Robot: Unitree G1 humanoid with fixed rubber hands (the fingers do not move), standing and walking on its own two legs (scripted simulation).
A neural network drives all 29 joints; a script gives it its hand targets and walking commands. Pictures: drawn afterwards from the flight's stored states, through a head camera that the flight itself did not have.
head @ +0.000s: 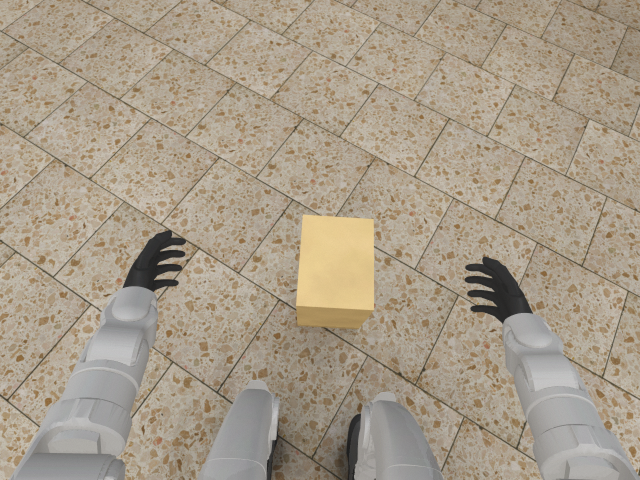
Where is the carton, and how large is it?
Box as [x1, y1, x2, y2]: [296, 215, 373, 328]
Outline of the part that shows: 303,215 296,299 297,324 308,326 358,328 373,310 373,219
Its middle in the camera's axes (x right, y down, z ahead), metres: +0.03 +0.10 +1.03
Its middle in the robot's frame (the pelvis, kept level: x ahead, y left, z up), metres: +0.51 -0.04 -0.57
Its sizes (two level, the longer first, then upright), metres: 0.227 0.176 0.269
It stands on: the floor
